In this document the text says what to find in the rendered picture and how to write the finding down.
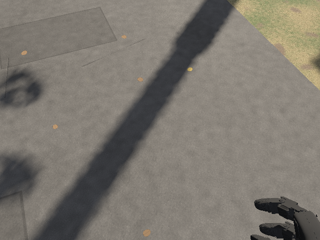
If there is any robot right hand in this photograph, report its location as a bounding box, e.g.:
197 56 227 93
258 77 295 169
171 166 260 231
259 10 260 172
250 196 320 240

